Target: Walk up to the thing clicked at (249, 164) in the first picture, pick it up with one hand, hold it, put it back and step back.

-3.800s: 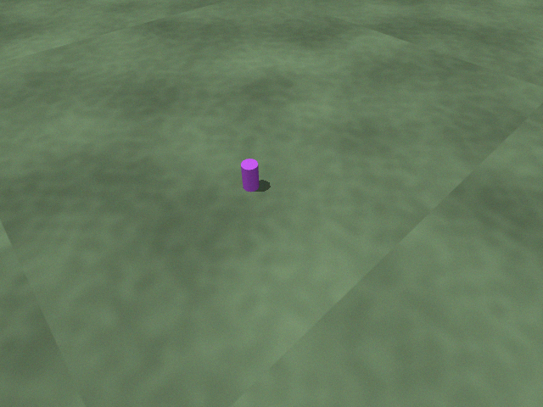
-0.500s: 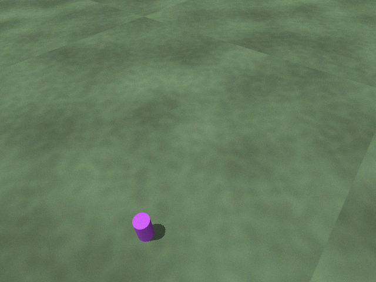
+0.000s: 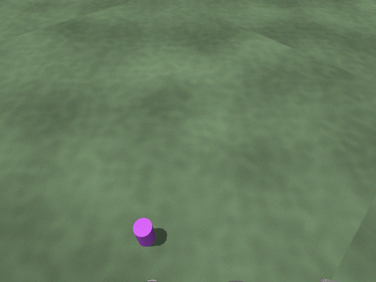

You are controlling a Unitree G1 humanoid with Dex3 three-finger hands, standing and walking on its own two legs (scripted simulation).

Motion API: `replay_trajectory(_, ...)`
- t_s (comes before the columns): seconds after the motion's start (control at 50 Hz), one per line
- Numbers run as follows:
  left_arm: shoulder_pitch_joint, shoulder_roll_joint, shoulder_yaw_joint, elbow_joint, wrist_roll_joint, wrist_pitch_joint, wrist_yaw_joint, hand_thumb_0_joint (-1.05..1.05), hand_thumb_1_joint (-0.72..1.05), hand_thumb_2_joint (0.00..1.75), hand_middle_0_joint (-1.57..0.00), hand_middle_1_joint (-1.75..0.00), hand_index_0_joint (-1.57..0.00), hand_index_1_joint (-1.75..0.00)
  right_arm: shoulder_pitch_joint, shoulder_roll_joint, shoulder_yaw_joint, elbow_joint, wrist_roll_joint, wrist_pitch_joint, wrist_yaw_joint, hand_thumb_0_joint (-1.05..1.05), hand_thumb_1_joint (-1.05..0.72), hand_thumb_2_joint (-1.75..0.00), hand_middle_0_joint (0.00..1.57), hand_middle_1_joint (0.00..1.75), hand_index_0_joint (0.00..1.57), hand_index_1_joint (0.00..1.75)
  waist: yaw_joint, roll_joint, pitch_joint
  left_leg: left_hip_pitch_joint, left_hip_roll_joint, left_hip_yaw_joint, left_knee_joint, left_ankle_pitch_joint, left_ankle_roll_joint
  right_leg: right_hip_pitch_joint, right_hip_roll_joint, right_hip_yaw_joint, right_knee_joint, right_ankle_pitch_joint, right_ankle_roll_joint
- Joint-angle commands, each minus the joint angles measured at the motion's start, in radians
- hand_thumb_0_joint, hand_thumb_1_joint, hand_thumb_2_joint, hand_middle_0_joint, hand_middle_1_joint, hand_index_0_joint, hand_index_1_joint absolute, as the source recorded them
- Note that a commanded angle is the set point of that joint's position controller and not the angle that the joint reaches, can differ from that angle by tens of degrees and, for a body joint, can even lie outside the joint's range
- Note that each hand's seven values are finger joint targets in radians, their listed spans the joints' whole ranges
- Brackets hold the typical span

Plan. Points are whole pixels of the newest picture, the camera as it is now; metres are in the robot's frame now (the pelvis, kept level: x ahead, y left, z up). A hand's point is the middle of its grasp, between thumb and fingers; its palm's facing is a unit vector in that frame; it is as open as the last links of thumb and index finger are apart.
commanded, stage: walk up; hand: left
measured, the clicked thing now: (144, 232) +0.44 +0.22 -0.68
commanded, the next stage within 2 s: stand in 1.40 s
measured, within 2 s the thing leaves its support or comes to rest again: neither
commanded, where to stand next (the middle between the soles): +0.09 +0.01 m, yaw +0 degrees
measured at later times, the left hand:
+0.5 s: hand out of the picture +0.15 +0.24 -0.13, palm faces -0.05 -0.93 -0.36, open 7.4 cm
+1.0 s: hand out of the picture +0.13 +0.25 -0.13, palm faces -0.03 -0.94 -0.34, open 7.4 cm
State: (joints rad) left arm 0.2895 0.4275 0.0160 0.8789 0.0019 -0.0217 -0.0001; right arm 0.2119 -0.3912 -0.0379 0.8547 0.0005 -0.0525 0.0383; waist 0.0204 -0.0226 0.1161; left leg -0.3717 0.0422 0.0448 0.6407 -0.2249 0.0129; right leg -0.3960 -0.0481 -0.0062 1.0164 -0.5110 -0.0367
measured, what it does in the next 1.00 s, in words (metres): steps on the spot: right foot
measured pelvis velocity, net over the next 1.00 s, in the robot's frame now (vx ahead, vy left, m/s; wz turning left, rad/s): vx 0.05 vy -0.01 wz -0.02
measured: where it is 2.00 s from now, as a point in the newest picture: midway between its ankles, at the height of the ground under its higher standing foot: outside the picture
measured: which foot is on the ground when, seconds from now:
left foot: down 0.00-1.00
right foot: up 0.00-0.12, down 0.14-1.00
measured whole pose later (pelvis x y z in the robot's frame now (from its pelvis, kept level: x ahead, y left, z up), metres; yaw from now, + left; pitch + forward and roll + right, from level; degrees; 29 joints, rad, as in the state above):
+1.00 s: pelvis +0.05 -0.01 +0.03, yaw -1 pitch -2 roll +0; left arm 0.08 0.35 0.00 1.18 0.01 -0.01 -0.01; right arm 0.07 -0.36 0.01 1.18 0.00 -0.02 0.02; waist 0.00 0.00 0.05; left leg -0.14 0.03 0.03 0.35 -0.17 -0.01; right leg -0.13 -0.04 -0.04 0.33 -0.16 0.02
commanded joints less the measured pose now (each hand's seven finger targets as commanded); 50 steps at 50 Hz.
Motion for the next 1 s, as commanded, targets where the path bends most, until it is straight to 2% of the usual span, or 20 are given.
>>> replay_trajectory(0.0,0.123,0.184,0.066,0.001,-0.001,-0.022,0.001,0.0,0.9,0.9,-0.2,-0.3,-0.2,-0.3,0.001,-0.286,-0.08,-0.054,-0.013,-0.004,-0.032,0.0,-0.9,-0.9,0.2,0.3,0.2,0.3,-0.012,0.226,-0.103,0.089,0.204,-0.224,-0.266,0.001,0.199,-0.054,-0.028,-0.006,-0.122,0.07,0.009)
replay_trajectory(0.02,0.1,0.166,0.066,0.004,0.002,-0.023,0.001,0.0,0.9,0.9,-0.2,-0.3,-0.2,-0.3,0.006,-0.273,-0.072,-0.055,-0.017,-0.003,-0.032,0.0,-0.9,-0.9,0.2,0.3,0.2,0.3,-0.019,0.223,-0.114,0.065,0.204,-0.214,-0.245,0.074,0.196,0.0,-0.02,-0.011,-0.183,0.081,0.017)
replay_trajectory(0.06,0.09,0.154,0.072,0.024,0.007,-0.024,0.007,0.0,0.9,0.9,-0.2,-0.3,-0.2,-0.3,-0.028,-0.268,-0.06,-0.054,-0.014,0.006,-0.031,0.0,-0.9,-0.9,0.2,0.3,0.2,0.3,-0.004,0.215,-0.119,-0.018,0.212,-0.189,-0.192,0.092,0.188,0.11,0.01,-0.039,-0.264,0.136,0.017)
replay_trajectory(0.1,0.106,0.157,0.075,0.047,0.017,-0.032,0.016,0.0,0.9,0.9,-0.2,-0.3,-0.2,-0.3,-0.082,-0.224,-0.04,-0.059,0.0,0.019,-0.03,0.0,-0.9,-0.9,0.2,0.3,0.2,0.3,0.033,0.153,-0.151,-0.057,0.17,-0.142,-0.073,0.046,0.13,0.219,0.03,-0.037,-0.445,0.273,0.003)
replay_trajectory(0.12,0.08,0.188,0.082,0.045,0.028,-0.038,0.02,0.0,0.9,0.9,-0.2,-0.3,-0.2,-0.3,-0.067,-0.167,-0.021,-0.057,0.009,0.024,-0.031,0.0,-0.9,-0.9,0.2,0.3,0.2,0.3,0.033,0.037,-0.129,-0.108,0.127,-0.107,0.012,-0.028,0.075,0.221,-0.042,0.086,-0.544,0.258,-0.019)
replay_trajectory(0.14,-0.001,0.254,0.089,0.012,0.035,-0.052,0.023,0.0,0.9,0.9,-0.2,-0.3,-0.2,-0.3,-0.033,-0.112,-0.006,-0.052,0.015,0.031,-0.031,0.0,-0.9,-0.9,0.2,0.3,0.2,0.3,-0.013,-0.133,-0.099,-0.144,0.02,-0.046,0.127,-0.145,0.013,0.155,-0.232,0.402,-0.688,0.189,-0.082)
replay_trajectory(0.16,-0.083,0.302,0.09,0.005,0.023,-0.047,0.018,0.0,0.9,0.9,-0.2,-0.3,-0.2,-0.3,-0.05,-0.174,-0.026,-0.023,0.013,0.039,-0.045,0.0,-0.9,-0.9,0.2,0.3,0.2,0.3,-0.013,-0.153,-0.09,-0.041,0.0,-0.044,0.189,-0.339,0.012,0.023,-0.328,0.458,-0.697,0.205,-0.193)
replay_trajectory(0.18,-0.118,0.268,0.081,-0.001,0.02,-0.045,0.015,0.0,0.9,0.9,-0.2,-0.3,-0.2,-0.3,-0.033,-0.202,-0.036,0.009,0.008,0.042,-0.045,0.0,-0.9,-0.9,0.2,0.3,0.2,0.3,-0.027,-0.106,-0.068,0.009,0.013,-0.064,0.21,-0.34,0.011,-0.015,-0.298,0.41,-0.665,0.223,-0.193)
replay_trajectory(0.22,-0.147,0.226,0.061,0.013,0.017,-0.043,0.018,0.0,0.9,0.9,-0.2,-0.3,-0.2,-0.3,-0.026,-0.185,-0.026,0.046,0.017,0.033,-0.042,0.0,-0.9,-0.9,0.2,0.3,0.2,0.3,-0.042,-0.106,-0.092,0.035,0.008,-0.046,0.063,-0.197,0.021,0.067,-0.196,0.248,-0.582,0.374,-0.119)
replay_trajectory(0.26,-0.172,0.194,0.051,0.023,0.006,-0.036,0.013,0.0,0.9,0.9,-0.2,-0.3,-0.2,-0.3,0.024,-0.192,-0.029,0.094,0.009,0.016,-0.045,0.0,-0.9,-0.9,0.2,0.3,0.2,0.3,-0.061,-0.109,-0.175,0.188,0.039,-0.076,-0.095,0.112,0.025,0.074,-0.145,0.14,-0.481,0.541,-0.061)
replay_trajectory(0.28,-0.14,0.17,0.043,0.033,-0.002,-0.033,0.011,0.0,0.9,0.9,-0.2,-0.3,-0.2,-0.3,-0.018,-0.223,-0.031,0.091,0.002,0.011,-0.046,0.0,-0.9,-0.9,0.2,0.3,0.2,0.3,-0.032,-0.041,-0.203,0.208,0.088,-0.154,-0.126,0.155,0.047,0.07,-0.103,0.106,-0.46,0.502,-0.03)
replay_trajectory(0.3,-0.13,0.168,0.041,0.049,-0.008,-0.028,0.01,0.0,0.9,0.9,-0.2,-0.3,-0.2,-0.3,-0.083,-0.241,-0.029,0.086,0.002,0.007,-0.042,0.0,-0.9,-0.9,0.2,0.3,0.2,0.3,-0.001,-0.01,-0.185,0.138,0.113,-0.191,-0.141,0.087,0.066,0.102,-0.059,0.08,-0.489,0.342,-0.005)
replay_trajectory(0.32,-0.139,0.175,0.042,0.067,-0.003,-0.027,0.011,0.0,0.9,0.9,-0.2,-0.3,-0.2,-0.3,-0.105,-0.231,-0.021,0.096,0.008,0.009,-0.036,0.0,-0.9,-0.9,0.2,0.3,0.2,0.3,0.004,-0.002,-0.171,0.099,0.112,-0.179,-0.144,0.048,0.063,0.156,-0.062,0.08,-0.525,0.277,-0.006)
replay_trajectory(0.36,-0.188,0.179,0.043,0.089,0.0,-0.03,0.01,0.0,0.9,0.9,-0.2,-0.3,-0.2,-0.3,-0.104,-0.196,-0.007,0.126,0.006,0.016,-0.034,0.0,-0.9,-0.9,0.2,0.3,0.2,0.3,-0.017,-0.035,-0.147,0.119,0.062,-0.114,-0.147,0.06,0.032,0.155,-0.095,0.117,-0.564,0.304,-0.02)
replay_trajectory(0.4,-0.205,0.178,0.038,0.105,-0.004,-0.031,0.01,0.0,0.9,0.9,-0.2,-0.3,-0.2,-0.3,-0.103,-0.197,-0.002,0.155,0.007,0.017,-0.034,0.0,-0.9,-0.9,0.2,0.3,0.2,0.3,-0.021,-0.004,-0.151,0.152,0.058,-0.107,-0.167,0.083,0.024,0.161,-0.103,0.114,-0.586,0.348,-0.022)
replay_trajectory(0.5,-0.249,0.159,0.031,0.149,-0.009,-0.024,0.01,0.0,0.9,0.9,-0.2,-0.3,-0.2,-0.3,-0.138,-0.189,0.008,0.201,0.006,0.017,-0.036,0.0,-0.9,-0.9,0.2,0.3,0.2,0.3,-0.011,-0.001,-0.164,0.188,0.078,-0.111,-0.229,0.159,0.022,0.223,-0.088,0.082,-0.627,0.405,-0.002)
replay_trajectory(0.62,-0.295,0.144,0.026,0.191,-0.005,-0.012,0.002,0.0,0.9,0.9,-0.2,-0.3,-0.2,-0.3,-0.175,-0.192,0.009,0.241,-0.003,0.017,-0.037,0.0,-0.9,-0.9,0.2,0.3,0.2,0.3,-0.011,0.034,-0.132,0.164,0.093,-0.129,-0.331,0.061,0.017,0.266,-0.077,0.072,-0.693,0.336,0.01)
replay_trajectory(0.8,-0.306,0.137,0.024,0.227,0.002,-0.011,-0.004,0.0,0.9,0.9,-0.2,-0.3,-0.2,-0.3,-0.188,-0.189,0.003,0.262,-0.004,0.018,-0.038,0.0,-0.9,-0.9,0.2,0.3,0.2,0.3,-0.02,0.039,-0.128,0.199,0.089,-0.12,-0.374,0.018,0.009,0.263,-0.082,0.071,-0.742,0.325,0.021)
replay_trajectory(0.9,-0.298,0.136,0.027,0.24,0.003,-0.015,-0.003,0.0,0.9,0.9,-0.2,-0.3,-0.2,-0.3,-0.185,-0.186,0.001,0.265,-0.003,0.017,-0.038,0.0,-0.9,-0.9,0.2,0.3,0.2,0.3,-0.026,0.024,-0.168,0.257,0.09,-0.107,-0.355,0.118,0.007,0.274,-0.086,0.067,-0.746,0.39,0.024)
replay_trajectory(0.98,-0.28,0.135,0.026,0.248,0.002,-0.011,-0.001,0.0,0.9,0.9,-0.2,-0.3,-0.2,-0.3,-0.196,-0.185,0.001,0.264,-0.004,0.019,-0.039,0.0,-0.9,-0.9,0.2,0.3,0.2,0.3,-0.018,0.036,-0.152,0.257,0.092,-0.11,-0.369,0.121,0.005,0.269,-0.084,0.059,-0.741,0.401,0.03)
